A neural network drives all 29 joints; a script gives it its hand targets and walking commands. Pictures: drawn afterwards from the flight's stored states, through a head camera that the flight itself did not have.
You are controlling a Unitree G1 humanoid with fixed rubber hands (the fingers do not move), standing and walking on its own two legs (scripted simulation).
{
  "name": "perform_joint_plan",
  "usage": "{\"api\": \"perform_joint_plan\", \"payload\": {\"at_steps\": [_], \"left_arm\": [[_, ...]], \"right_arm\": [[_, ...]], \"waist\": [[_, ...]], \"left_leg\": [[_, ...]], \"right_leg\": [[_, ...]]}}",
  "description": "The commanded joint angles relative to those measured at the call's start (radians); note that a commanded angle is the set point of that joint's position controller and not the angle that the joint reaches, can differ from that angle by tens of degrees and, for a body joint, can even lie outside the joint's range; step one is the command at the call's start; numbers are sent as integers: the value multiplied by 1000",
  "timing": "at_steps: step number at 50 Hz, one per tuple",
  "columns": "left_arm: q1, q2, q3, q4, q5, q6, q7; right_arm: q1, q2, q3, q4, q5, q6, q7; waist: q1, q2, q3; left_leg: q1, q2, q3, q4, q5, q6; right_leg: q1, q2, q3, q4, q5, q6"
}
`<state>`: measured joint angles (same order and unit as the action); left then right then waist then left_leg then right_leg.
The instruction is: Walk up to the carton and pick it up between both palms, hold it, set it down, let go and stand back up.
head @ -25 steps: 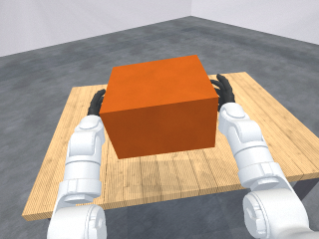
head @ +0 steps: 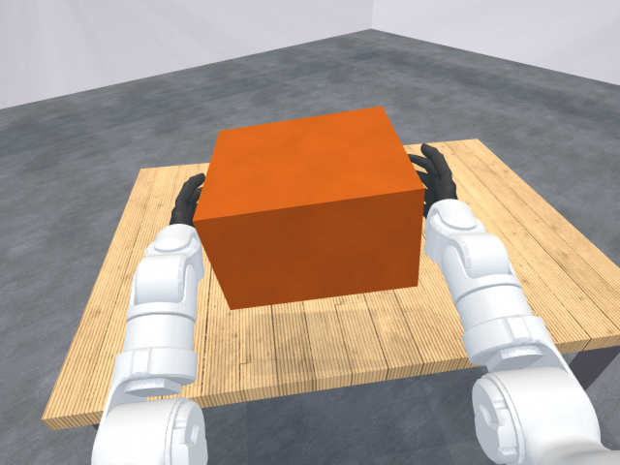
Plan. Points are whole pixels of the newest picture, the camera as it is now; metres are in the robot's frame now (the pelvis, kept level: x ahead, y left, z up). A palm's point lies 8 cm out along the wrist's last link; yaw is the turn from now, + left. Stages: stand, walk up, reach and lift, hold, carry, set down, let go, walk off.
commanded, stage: hold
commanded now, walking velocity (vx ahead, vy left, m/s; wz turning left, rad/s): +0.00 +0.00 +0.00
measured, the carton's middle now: (310, 202) +0.40 +0.01 +0.19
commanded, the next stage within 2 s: set down in 0.66 s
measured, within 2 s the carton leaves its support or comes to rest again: neither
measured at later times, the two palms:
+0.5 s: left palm (186, 231) +0.37 +0.17 +0.17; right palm (439, 204) +0.38 -0.16 +0.19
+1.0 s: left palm (188, 232) +0.38 +0.17 +0.16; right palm (433, 205) +0.39 -0.15 +0.19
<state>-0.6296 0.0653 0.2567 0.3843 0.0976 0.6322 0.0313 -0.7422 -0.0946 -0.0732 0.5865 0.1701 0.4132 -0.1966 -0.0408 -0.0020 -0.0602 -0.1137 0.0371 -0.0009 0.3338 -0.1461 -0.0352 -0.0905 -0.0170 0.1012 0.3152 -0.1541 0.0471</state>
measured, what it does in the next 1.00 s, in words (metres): stands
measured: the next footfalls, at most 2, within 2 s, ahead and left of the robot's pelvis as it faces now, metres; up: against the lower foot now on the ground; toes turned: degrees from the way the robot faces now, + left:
none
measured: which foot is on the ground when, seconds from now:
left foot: down 0.00-1.00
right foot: down 0.00-1.00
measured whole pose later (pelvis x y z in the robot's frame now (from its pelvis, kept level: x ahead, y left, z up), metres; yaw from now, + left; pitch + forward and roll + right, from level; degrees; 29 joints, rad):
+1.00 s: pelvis +0.00 +0.00 +0.00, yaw +0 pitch -4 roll +0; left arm -0.64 0.04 0.34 0.47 0.19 0.45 -0.03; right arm -0.74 -0.06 -0.10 0.67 0.08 0.22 -0.17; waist -0.04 -0.01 -0.03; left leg -0.09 0.04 0.00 0.32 -0.15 -0.03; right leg -0.08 -0.02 0.10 0.31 -0.16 0.05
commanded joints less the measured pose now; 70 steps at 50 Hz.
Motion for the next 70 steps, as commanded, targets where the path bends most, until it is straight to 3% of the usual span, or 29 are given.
{"api": "perform_joint_plan", "payload": {"at_steps": [1,5,7,8,13,15,17,18,19,21,22,23,25,27,31,33,34,36,41,42,45,48,51,55,57,59,61,68,70], "left_arm": [[-801,-695,-524,-415,-109,-101,-148],[-837,-677,-490,-358,-89,-100,-147],[-793,-689,-498,-362,-94,-97,-152],[-793,-673,-473,-332,-82,-96,-156],[-826,-691,-501,-358,-95,-99,-152],[-806,-664,-479,-382,-91,-103,-155],[-811,-655,-464,-332,-80,-97,-158],[-797,-661,-455,-317,-77,-96,-161],[-821,-681,-480,-355,-88,-100,-158],[-818,-685,-482,-344,-90,-97,-154],[-823,-694,-500,-381,-95,-102,-152],[-816,-672,-475,-360,-88,-100,-153],[-790,-682,-471,-312,-80,-91,-154],[-803,-693,-491,-372,-96,-96,-153],[-819,-682,-492,-364,-90,-100,-151],[-789,-668,-475,-345,-84,-93,-156],[-808,-614,-409,-312,-55,-83,-169],[-834,-640,-433,-342,-66,-99,-171],[-880,-666,-388,-196,-35,-161,-190],[-893,-669,-382,-212,-30,-183,-192],[-786,-627,-299,-30,33,-224,-215],[-732,-575,-236,69,78,-274,-249],[-782,-602,-304,11,58,-333,-251],[-717,-627,-383,-3,29,-384,-239],[-676,-621,-391,-17,30,-396,-231],[-654,-637,-434,-60,7,-417,-216],[-603,-636,-439,-82,9,-419,-215],[-570,-635,-472,-127,-3,-424,-207],[-581,-640,-474,-111,1,-433,-205]], "right_arm": [[-656,618,444,-355,182,-73,170],[-669,628,425,-285,165,-64,170],[-660,622,428,-319,161,-69,166],[-670,623,431,-313,167,-68,164],[-682,614,427,-314,166,-71,167],[-663,641,454,-343,182,-67,160],[-662,620,424,-291,162,-61,163],[-679,627,429,-312,160,-64,163],[-652,625,424,-286,160,-63,167],[-676,617,424,-301,164,-67,170],[-656,618,425,-304,169,-69,170],[-646,623,431,-293,171,-66,170],[-659,608,411,-278,154,-65,171],[-650,616,426,-298,168,-70,172],[-666,619,429,-299,169,-70,171],[-655,616,428,-314,169,-65,168],[-710,629,408,-326,168,-36,160],[-716,642,409,-337,176,-53,156],[-768,642,315,-264,75,-128,177],[-765,662,318,-258,69,-149,181],[-717,644,244,-174,-28,-219,191],[-673,658,172,-118,-134,-298,193],[-665,688,197,-145,-153,-368,183],[-606,701,265,-178,-143,-416,159],[-542,702,298,-171,-135,-421,148],[-531,705,341,-232,-111,-436,142],[-464,699,354,-215,-112,-432,132],[-456,671,381,-277,-95,-451,131],[-463,655,366,-258,-105,-455,135]], "waist": [[-51,14,-509],[-37,10,-434],[-50,-3,-472],[-35,-11,-446],[-46,18,-470],[-31,-9,-489],[-34,0,-421],[-27,-23,-417],[-44,4,-440],[-38,2,-442],[-47,27,-479],[-33,13,-458],[-45,1,-408],[-48,8,-471],[-43,19,-461],[-43,-18,-437],[-10,-44,-454],[-3,-14,-457],[7,-22,-380],[17,-11,-399],[13,-38,-307],[2,-74,-253],[-5,-58,-325],[-22,-52,-437],[-31,-47,-458],[-24,-45,-549],[-42,-33,-532],[-49,-27,-542],[-53,-4,-535]], "left_leg": [[171,-76,-15,-5,261,-47],[129,-80,-9,-29,159,-34],[160,-78,-7,-19,198,-32],[138,-81,-6,-22,183,-23],[144,-77,-9,-16,190,-38],[164,-86,-7,-13,225,-18],[136,-81,-4,-31,144,-22],[127,-82,-1,-31,161,-15],[136,-77,-8,-28,169,-33],[132,-74,-11,-28,176,-34],[159,-72,-11,-18,195,-42],[144,-77,-7,-24,182,-31],[135,-77,-4,-32,162,-33],[154,-72,-8,-21,193,-38],[146,-77,-9,-22,189,-36],[145,-77,-7,-26,181,-26],[172,-93,25,-22,176,19],[166,-87,15,-6,214,-1],[121,-79,37,-51,66,4],[131,-79,44,-54,55,3],[98,-78,60,-90,-43,22],[81,-82,83,-115,-81,46],[125,-76,84,-99,23,27],[199,-85,79,-56,196,13],[210,-91,79,-36,265,7],[235,-86,68,-5,358,-5],[242,-88,71,8,405,-16],[260,-76,64,28,485,-28],[251,-76,59,20,453,-33]], "right_leg": [[110,107,-113,-58,216,-24],[77,100,-114,-70,138,-23],[94,101,-113,-67,185,-22],[95,101,-114,-67,170,-18],[90,104,-118,-59,171,-26],[110,101,-121,-52,213,-15],[71,97,-116,-71,130,-22],[87,98,-117,-67,152,-19],[82,100,-115,-64,153,-23],[81,103,-118,-61,153,-27],[82,102,-117,-59,172,-29],[92,101,-115,-60,167,-26],[68,99,-113,-78,136,-25],[98,99,-107,-70,174,-29],[90,99,-118,-63,167,-25],[98,101,-118,-68,169,-19],[181,108,-134,-61,197,-13],[171,111,-144,-41,213,-14],[100,93,-161,-57,83,-13],[102,88,-159,-57,62,-13],[83,79,-165,-81,-32,-12],[106,63,-167,-99,-89,-1],[162,65,-178,-84,28,1],[239,64,-175,-68,243,10],[284,60,-171,-57,367,13],[298,62,-169,-35,488,15],[319,65,-165,-28,570,15],[293,70,-169,-16,658,12],[266,69,-171,-23,596,7]]}}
